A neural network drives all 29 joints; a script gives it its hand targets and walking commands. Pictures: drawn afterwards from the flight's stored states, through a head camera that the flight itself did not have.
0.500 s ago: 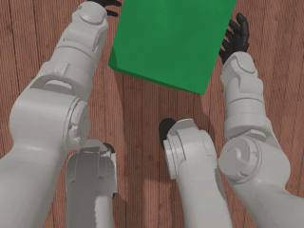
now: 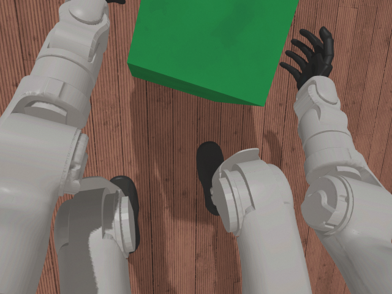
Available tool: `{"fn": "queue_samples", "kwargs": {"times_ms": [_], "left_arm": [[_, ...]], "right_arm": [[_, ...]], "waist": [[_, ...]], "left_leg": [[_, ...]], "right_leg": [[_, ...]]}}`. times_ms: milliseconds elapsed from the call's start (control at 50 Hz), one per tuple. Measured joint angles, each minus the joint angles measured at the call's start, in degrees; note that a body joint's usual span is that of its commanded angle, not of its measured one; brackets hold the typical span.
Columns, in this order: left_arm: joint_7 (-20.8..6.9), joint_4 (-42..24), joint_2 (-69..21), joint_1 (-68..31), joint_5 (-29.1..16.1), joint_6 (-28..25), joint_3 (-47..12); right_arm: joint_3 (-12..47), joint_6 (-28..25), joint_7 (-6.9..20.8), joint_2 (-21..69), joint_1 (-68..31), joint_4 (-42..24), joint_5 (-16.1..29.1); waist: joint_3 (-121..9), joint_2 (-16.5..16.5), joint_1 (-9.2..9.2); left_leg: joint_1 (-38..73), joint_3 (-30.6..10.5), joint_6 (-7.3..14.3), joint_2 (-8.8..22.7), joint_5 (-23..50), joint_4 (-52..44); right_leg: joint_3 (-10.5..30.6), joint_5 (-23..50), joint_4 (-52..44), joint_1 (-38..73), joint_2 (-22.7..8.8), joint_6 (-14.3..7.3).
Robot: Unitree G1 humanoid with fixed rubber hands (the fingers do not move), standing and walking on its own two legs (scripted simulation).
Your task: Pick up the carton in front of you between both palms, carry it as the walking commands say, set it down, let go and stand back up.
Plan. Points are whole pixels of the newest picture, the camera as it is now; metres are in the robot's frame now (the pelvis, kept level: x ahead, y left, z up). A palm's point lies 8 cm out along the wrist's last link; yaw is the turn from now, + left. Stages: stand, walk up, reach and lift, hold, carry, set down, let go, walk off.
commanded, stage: set down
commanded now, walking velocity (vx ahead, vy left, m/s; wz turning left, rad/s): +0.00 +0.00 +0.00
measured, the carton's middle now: (199, 35) +0.52 -0.09 -0.26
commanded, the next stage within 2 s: let go in 1.10 s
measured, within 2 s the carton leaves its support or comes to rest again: neither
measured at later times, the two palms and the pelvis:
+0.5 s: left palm out of the picture +0.59 +0.06 -0.05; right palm (386, 65) +0.44 -0.28 -0.05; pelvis +0.00 -0.01 +0.07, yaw +0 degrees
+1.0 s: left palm out of the picture +0.59 +0.08 +0.10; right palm out of the picture +0.44 -0.28 +0.10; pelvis +0.03 -0.01 +0.19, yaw +1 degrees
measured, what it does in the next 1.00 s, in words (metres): rises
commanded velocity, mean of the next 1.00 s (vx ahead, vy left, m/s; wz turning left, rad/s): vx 0.00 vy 0.00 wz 0.00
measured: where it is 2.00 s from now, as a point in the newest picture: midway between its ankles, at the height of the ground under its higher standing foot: (171, 208)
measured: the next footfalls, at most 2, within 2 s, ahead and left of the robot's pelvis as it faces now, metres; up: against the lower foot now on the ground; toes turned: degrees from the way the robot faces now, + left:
none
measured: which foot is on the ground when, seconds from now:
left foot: down 0.00-1.00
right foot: down 0.00-1.00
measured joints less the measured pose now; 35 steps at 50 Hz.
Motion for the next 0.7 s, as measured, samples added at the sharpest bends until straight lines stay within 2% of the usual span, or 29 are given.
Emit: {"fn": "queue_samples", "kwargs": {"times_ms": [100,200,280,380,520,700], "left_arm": [[0.0,-3.4,2.0,-0.8,-2.7,0.1,-2.3],[-0.1,-7.2,3.2,-0.2,-2.9,1.6,-1.9],[-0.5,-9.2,3.4,1.3,-2.1,3.9,0.3],[-1.7,-5.8,2.4,2.3,-0.4,5.5,4.8],[-3.2,-2.8,1.1,4.1,2.5,4.5,9.7],[-4.0,-10.0,0.7,9.8,4.2,6.5,10.0]], "right_arm": [[5.9,-0.3,-0.6,-2.6,-0.3,-2.5,7.3],[8.6,1.4,-2.6,-0.6,0.6,-8.5,10.2],[9.9,4.2,-4.9,2.3,3.5,-15.3,9.1],[10.7,7.3,-6.4,3.8,7.2,-19.5,7.0],[11.1,8.6,-6.1,4.8,10.8,-22.2,5.3],[9.5,10.7,-5.2,6.2,14.9,-26.7,3.8]], "waist": [[1.7,-0.8,0.35],[0.2,-1.1,0.26],[-1.8,0.0,-0.23],[-6.1,2.4,-0.94],[-11.5,3.2,-0.80],[-16.4,2.6,-0.95]], "left_leg": [[0.3,0.0,-0.4,0.9,0.9,-0.2],[1.2,-0.2,-1.0,1.9,1.2,-0.9],[4.1,0.5,-1.1,2.6,0.8,-2.9],[7.9,1.2,-0.9,3.0,0.5,-7.6],[11.9,1.6,-0.8,3.4,0.6,-14.2],[15.9,1.2,-1.1,2.5,2.3,-22.7]], "right_leg": [[-0.8,1.4,-0.1,-0.2,-0.6,-1.4],[-1.1,2.5,-0.7,-0.1,0.0,-2.3],[-0.4,2.7,-2.4,2.0,0.8,-2.6],[0.4,2.4,-6.5,5.2,1.4,-2.5],[1.2,2.7,-12.7,8.7,2.4,-2.3],[1.3,3.4,-20.6,13.0,1.9,-2.7]]}}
